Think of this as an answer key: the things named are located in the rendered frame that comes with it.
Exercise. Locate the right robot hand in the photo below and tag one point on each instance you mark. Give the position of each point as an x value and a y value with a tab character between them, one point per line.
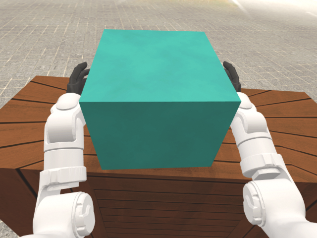
233	76

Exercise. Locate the left robot forearm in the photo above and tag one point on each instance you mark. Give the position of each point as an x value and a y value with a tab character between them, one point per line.
63	148

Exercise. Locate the pedestal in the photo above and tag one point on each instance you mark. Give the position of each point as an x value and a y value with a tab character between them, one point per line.
192	202

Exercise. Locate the right robot forearm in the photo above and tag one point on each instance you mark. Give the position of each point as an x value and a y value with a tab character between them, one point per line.
259	159

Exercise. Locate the carton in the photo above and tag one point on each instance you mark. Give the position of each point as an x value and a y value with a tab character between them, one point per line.
157	99

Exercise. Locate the right robot upper arm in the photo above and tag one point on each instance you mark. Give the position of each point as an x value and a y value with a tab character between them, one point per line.
275	206

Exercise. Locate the left robot upper arm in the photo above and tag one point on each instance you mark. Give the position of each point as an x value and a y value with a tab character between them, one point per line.
69	215

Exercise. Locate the left robot hand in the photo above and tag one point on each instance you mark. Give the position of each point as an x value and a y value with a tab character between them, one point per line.
76	81

